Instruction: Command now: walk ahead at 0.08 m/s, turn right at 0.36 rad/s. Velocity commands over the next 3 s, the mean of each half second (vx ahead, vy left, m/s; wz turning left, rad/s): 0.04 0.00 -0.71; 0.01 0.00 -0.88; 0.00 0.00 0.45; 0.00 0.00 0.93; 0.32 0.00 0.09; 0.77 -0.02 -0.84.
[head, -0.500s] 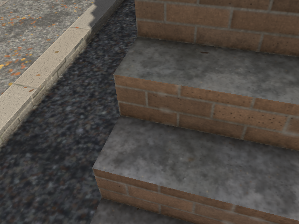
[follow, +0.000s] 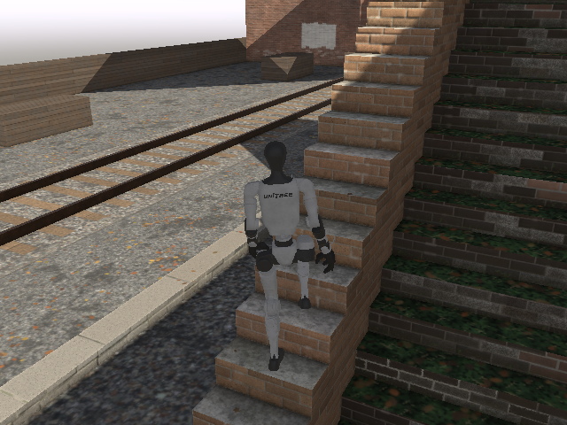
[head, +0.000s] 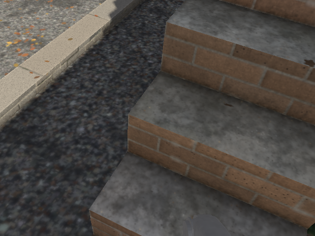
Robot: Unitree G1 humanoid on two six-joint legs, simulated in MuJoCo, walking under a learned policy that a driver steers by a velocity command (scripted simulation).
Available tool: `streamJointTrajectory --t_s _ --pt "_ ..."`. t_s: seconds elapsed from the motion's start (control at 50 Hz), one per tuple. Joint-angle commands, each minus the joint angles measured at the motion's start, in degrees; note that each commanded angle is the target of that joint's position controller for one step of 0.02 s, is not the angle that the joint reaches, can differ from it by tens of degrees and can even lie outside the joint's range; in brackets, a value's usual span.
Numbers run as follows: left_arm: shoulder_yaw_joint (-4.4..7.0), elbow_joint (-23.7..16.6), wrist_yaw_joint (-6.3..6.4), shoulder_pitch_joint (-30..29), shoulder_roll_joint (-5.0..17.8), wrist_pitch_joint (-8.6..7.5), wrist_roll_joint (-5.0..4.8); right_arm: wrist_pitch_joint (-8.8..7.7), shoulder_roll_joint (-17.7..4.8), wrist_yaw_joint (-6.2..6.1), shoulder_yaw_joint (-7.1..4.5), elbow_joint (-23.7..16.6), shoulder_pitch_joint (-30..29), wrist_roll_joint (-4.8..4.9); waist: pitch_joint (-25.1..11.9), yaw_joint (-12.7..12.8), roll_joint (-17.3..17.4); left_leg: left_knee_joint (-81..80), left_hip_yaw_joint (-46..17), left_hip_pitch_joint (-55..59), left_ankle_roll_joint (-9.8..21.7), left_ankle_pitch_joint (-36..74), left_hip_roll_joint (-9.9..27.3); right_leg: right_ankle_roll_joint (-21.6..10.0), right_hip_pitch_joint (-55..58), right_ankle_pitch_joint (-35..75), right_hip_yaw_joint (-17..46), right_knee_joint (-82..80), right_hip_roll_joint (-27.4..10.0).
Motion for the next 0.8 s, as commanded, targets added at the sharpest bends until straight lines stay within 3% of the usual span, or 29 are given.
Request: streamJointTrajectory --t_s 0.02,0.06,0.08,0.1,0.12,0.14,0.16,0.18,0.2,0.22,0.24,0.26,0.3,0.36,0.38,0.44,0.46,0.48,0.5,0.52,0.54,0.56,0.58,0.6,0.62,0.64,0.66,0.7,0.8 --pt "0.79 -6.31 -0.33 -8.24 0.92 -1.05 -0.16 -0.9 -6.86 0.02 -2.07 -2.2 1.23 0.96 -2.12 0.23 5.03 -1.86 1.45 6.8 -3.24 56.61 16.35 -2.74 1.64 -1.85 -1.37 -6.53 -1.98" --pt "0.49 -7.83 -0.34 -8.62 1.08 -0.44 -1.52 -1.33 -9.2 0.09 -2.52 -3.75 -3.49 2.1 -5.87 2.98 4.87 -2.14 8.58 -3.58 -3.48 77.04 15.01 -5.46 24.17 -9.66 -6.68 -28.24 0.26" --pt "1.04 -7.52 -0.5 -7.45 2.58 0.59 -1.75 -1.53 -12.72 0.21 -3.28 -3.63 -1.6 3.08 -8.98 2.65 7.69 -1.45 8.35 -2.14 -2.02 83.84 15.41 -6.04 29.82 -14.54 -9.6 -33.29 2.93" --pt "1.44 -7.51 -0.5 -5.15 4.46 1.11 -1.49 -1.26 -13.72 0.32 -3.39 -3.33 -0.36 3.69 -11.4 3.1 10.12 2.79 8.55 1.11 -0.69 96.98 17.21 -6.79 33.36 -17.78 -9.62 -37.55 5.27" --pt "1.98 -7.21 -0.25 0.81 6.82 0.95 -0.86 -0.94 -15.68 0.54 -3.74 -4.42 -1.63 3.5 -14.54 5.63 11.55 11.94 9.79 2.06 -0.94 101.65 18.06 -8.74 39.93 -15.43 -3.73 -44.76 5.31" --pt "3.42 -7.53 -0.02 7.35 10.63 0.27 0.6 -1.19 -16.67 1.38 -3.93 -7.73 -6.57 3.25 -16.96 9.86 6.32 25.13 8.86 -11.94 -2.78 81.39 17.5 -12.99 52.22 -8.53 14.53 -50.82 1.04" --pt "4.76 -8.15 1.93 7.41 13.17 1.11 1.03 -0.48 -17.27 3.32 -4.57 -11.14 -11.72 1.31 -16.92 12.12 -10.14 40.65 10.88 -28.1 -5.43 32.05 6.69 -20.71 53.84 -11.15 44.11 -69.42 -6.64" --pt "5.29 -10.45 4.16 3.41 12.48 1.69 2.09 0.05 -15.43 3.48 -4.89 -12.73 -18.02 -1.85 -18.57 14.05 -13.75 71.29 3.37 -33.91 -8.3 -3.07 -0.17 -26.03 48.54 -13.67 63.24 -85.45 -10.6" --pt "4.75 -10.14 4.31 -2.09 12.06 0.72 2.71 0.64 -9.66 3.79 -2.9 -16.67 -20.29 -2.95 -12.1 10.04 -7.97 85.7 -0.31 -39.15 -8.01 -1.43 -1.02 -24.72 40.43 -19.65 62.93 -91.58 -9.36" --pt "4.27 -7.77 4.54 -5.39 11.3 -0.25 2.67 1.15 -5.73 4.05 -1.48 -18.12 -19.46 -2.6 -2.66 5.46 -5.67 90.35 0.12 -42.69 -8.39 1.74 -0.84 -21.29 31.07 -21.2 55.85 -90.01 -8.04" --pt "3.73 -6.23 4.94 -5.78 9.26 -1.17 2.54 1.26 -4.31 3.84 -0.41 -18.35 -18.98 -2.6 3.29 2.88 -2.19 93.43 2.22 -43.6 -8.06 3.78 -0.34 -18.51 24.02 -19.72 46.72 -85.24 -6.73" --pt "3.17 -4.87 4.54 -7.32 7.79 -2.16 2.4 1.12 -2.67 3.92 0.26 -17.16 -15.17 -2.4 4.72 -0.41 -0.49 93.96 2.5 -42.93 -7.55 4.64 0.74 -16.77 20.02 -17.18 38.26 -80.81 -3.56" --pt "2.6 -3.15 3.53 -9.06 7.32 -3.58 0.93 1.06 -2.63 4.56 0.89 -14.89 -12.21 -2.06 4.8 -2.0 -0.55 94.97 6.59 -42.06 -6.52 8.58 1.42 -15.76 19.15 -7.1 27.98 -78.39 -0.07" --pt "3.58 -1.49 3.41 -6.85 9.66 -5.47 0.1 -0.21 -2.56 5.56 1.0 -15.24 -15.08 -1.68 2.65 -0.34 0.09 86.27 7.22 -42.27 -6.12 9.3 3.12 -15.17 25.57 5.03 24.71 -77.99 2.35" --pt "3.7 -1.26 3.55 -5.5 9.65 -5.41 -0.2 0.15 -3.05 5.41 0.97 -15.91 -16.2 -2.37 1.1 0.77 -0.61 80.47 5.85 -41.9 -6.19 9.81 3.79 -14.55 28.66 7.39 25.55 -77.81 3.14" --pt "4.95 -2.17 4.32 -4.17 12.4 -5.22 0.76 0.63 -1.99 5.62 1.52 -19.4 -21.34 -2.44 -4.28 2.4 -0.17 71.72 5.1 -43.52 -6.82 6.26 2.69 -15.88 39.15 20.02 32.78 -75.24 0.44" --pt "5.7 -3.57 5.1 -3.95 14.46 -3.67 0.91 0.5 -2.11 5.51 2.33 -21.35 -22.13 0.06 -4.57 2.14 -2.74 45.7 6.69 -36.82 -7.69 -14.73 2.84 -12.5 41.65 23.73 33.13 -83.34 -1.11" --pt "6.62 -3.31 5.23 -2.05 15.95 -2.28 1.94 0.71 -2.33 5.49 2.49 -22.13 -22.35 1.71 -3.91 2.88 -4.48 30.52 8.68 -27.43 -8.19 -28.69 0.45 -10.81 38.88 23.75 31.98 -84.16 0.98" --pt "7.11 -2.41 5.55 -1.04 17.05 -1.23 3.01 1.65 -1.78 4.96 2.49 -21.49 -19.4 2.99 -5.6 1.82 -7.05 21.9 11.4 -18.92 -9.24 -22.07 -1.31 -9.66 37.78 16.56 33.79 -85.88 1.79" --pt "6.94 -3.21 4.21 -3.0 18.03 -1.31 3.14 1.72 -2.0 4.2 1.46 -18.68 -14.74 4.96 -8.35 0.43 -10.8 15.98 13.41 -12.26 -8.97 -11.04 -2.5 -10.23 41.33 20.75 34.42 -86.63 -0.73" --pt "6.9 -4.65 2.86 -5.7 15.51 -2.45 2.05 0.95 -5.21 2.85 0.07 -16.77 -11.16 4.75 -10.99 -0.5 -7.56 13.53 4.99 -3.26 -6.24 0.23 2.66 -7.52 37.59 15.47 34.38 -79.76 0.44" --pt "6.58 -6.97 1.15 -8.12 11.82 -3.7 -0.5 0.09 -11.61 2.67 -1.69 -15.94 -8.33 1.96 -11.57 -1.99 9.79 6.78 -11.11 5.56 -1.81 4.37 15.53 -2.36 25.93 2.74 21.19 -62.13 7.39" --pt "7.07 -8.79 0.07 -4.96 14.84 -4.71 -1.34 0.01 -14.78 2.54 -3.0 -17.98 -11.18 0.56 -14.56 0.52 23.42 2.51 -26.67 3.83 5.1 15.08 27.34 1.75 19.24 -9.69 10.83 -47.74 7.47" --pt "7.36 -6.42 -0.36 -3.98 16.98 -5.05 0.26 -0.53 -9.35 2.83 -2.01 -19.83 -15.22 0.08 -13.99 1.9 13.63 3.21 -23.35 2.58 6.9 12.84 26.14 3.06 18.85 -5.98 9.31 -38.87 1.59" --pt "7.3 -5.16 -0.64 -4.73 16.83 -4.57 1.39 -0.95 -4.6 2.78 -0.69 -19.62 -15.97 -0.04 -10.86 1.21 8.41 4.6 -15.81 -2.02 7.38 8.11 23.14 3.7 19.87 -1.27 8.03 -34.34 -0.06" --pt "6.4 -6.2 -0.31 -5.07 13.81 -3.76 2.14 -0.58 -5.11 2.52 -1.21 -17.23 -15.92 -0.88 -6.61 3.58 7.46 4.79 -9.16 -7.63 6.31 -3.49 18.33 4.74 19.28 6.24 8.28 -31.21 -1.36" --pt "5.56 -7.46 -0.18 -5.77 12.32 -3.27 3.05 -0.7 -5.59 1.84 -1.29 -15.47 -14.5 -1.02 -6.04 3.8 6.79 5.33 -6.34 -9.37 6.76 -5.86 18.36 4.2 18.19 9.26 8.5 -29.64 -1.76" --pt "4.34 -8.61 0.34 -6.13 11.01 -2.62 1.81 -0.7 -6.24 1.39 -1.26 -14.75 -13.19 -3.11 -5.24 2.5 3.79 5.49 -2.53 -7.37 6.43 -7.85 18.47 4.72 15.22 10.67 6.94 -33.46 -1.84" --pt "3.56 -11.59 1.31 -8.12 10.61 -1.38 2.12 -0.79 -8.72 1.22 -2.16 -13.16 -9.21 -2.96 -4.99 0.8 9.04 3.79 1.87 -3.74 6.13 -7.23 23.55 5.92 13.26 10.07 4.69 -39.04 -5.83"
Next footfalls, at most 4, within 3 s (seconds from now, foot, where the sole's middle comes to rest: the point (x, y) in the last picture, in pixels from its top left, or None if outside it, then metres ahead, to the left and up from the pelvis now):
0.12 right None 0.12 -0.12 -0.59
0.54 left None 0.25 0.02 -0.59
1.00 right None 0.09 -0.21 -0.59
1.46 left None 0.21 0.02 -0.59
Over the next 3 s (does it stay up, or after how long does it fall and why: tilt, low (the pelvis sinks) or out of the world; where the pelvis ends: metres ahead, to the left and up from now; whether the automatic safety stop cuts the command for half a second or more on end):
stays up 0.27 -0.25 0.32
